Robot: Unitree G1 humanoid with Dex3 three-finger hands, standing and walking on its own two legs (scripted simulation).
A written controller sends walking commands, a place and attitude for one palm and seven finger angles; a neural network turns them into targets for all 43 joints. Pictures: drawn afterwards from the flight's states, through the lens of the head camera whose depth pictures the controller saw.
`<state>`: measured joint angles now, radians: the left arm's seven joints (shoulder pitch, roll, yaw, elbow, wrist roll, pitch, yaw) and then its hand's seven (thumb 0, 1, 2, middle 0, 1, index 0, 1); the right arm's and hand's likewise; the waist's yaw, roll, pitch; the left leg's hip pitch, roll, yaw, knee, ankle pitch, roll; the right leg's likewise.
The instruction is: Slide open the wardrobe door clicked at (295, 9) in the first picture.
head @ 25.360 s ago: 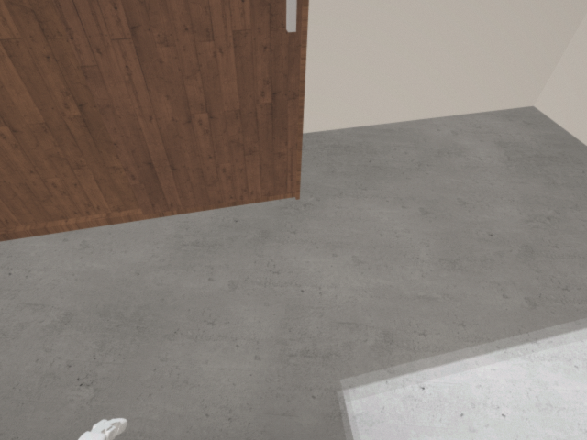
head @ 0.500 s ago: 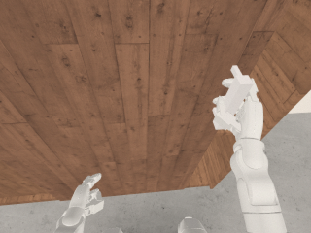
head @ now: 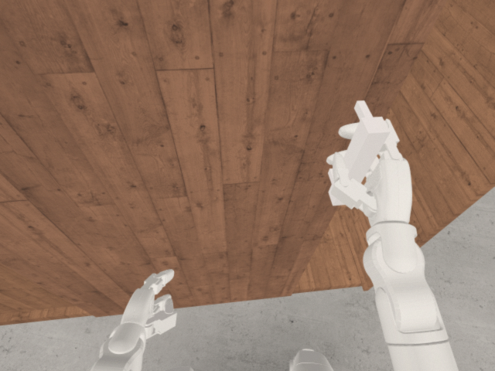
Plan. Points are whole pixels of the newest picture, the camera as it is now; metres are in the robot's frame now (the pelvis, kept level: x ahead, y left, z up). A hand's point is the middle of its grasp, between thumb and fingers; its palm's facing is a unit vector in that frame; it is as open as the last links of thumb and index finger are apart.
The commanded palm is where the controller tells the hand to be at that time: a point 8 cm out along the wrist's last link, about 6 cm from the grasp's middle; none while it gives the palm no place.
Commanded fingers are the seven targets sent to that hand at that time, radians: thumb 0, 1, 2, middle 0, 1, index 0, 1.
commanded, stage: step sideways, sliding the door along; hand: right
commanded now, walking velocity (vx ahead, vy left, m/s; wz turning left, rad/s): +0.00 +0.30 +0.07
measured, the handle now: (349, 156) +0.38 -0.16 +0.15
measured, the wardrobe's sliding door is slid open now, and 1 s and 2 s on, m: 0.30 0.53 0.55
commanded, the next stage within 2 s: stop walking and hold the door there in 1.70 s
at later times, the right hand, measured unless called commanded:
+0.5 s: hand (248, 189) +0.32 -0.01 +0.15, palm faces +0.09 +0.99 -0.09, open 6.4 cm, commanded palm +0.29 -0.03 +0.15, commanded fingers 0.00 -0.90 -0.90 0.45 1.40 0.45 1.40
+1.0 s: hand (168, 194) +0.31 +0.09 +0.15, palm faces +0.07 +0.99 -0.10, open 6.3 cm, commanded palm +0.29 +0.07 +0.15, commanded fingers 0.00 -0.90 -0.90 0.45 1.40 0.45 1.40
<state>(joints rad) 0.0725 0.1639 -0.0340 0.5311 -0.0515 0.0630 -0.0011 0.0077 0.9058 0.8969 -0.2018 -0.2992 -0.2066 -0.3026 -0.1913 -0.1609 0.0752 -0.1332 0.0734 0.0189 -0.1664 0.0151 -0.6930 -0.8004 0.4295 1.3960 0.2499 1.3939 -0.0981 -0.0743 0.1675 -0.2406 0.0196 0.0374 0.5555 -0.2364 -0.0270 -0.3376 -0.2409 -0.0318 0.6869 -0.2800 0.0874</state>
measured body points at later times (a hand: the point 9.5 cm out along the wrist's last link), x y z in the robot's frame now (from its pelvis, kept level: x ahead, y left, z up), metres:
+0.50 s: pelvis -0.03 +0.11 +0.00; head +0.00 +0.11 +0.45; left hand +0.16 +0.31 -0.10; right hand +0.31 -0.06 +0.15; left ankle -0.01 +0.26 -0.72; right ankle +0.02 -0.07 -0.71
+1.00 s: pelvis -0.04 +0.21 +0.00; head -0.02 +0.20 +0.45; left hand +0.13 +0.42 -0.10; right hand +0.30 +0.04 +0.16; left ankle +0.00 +0.37 -0.72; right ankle +0.00 +0.05 -0.72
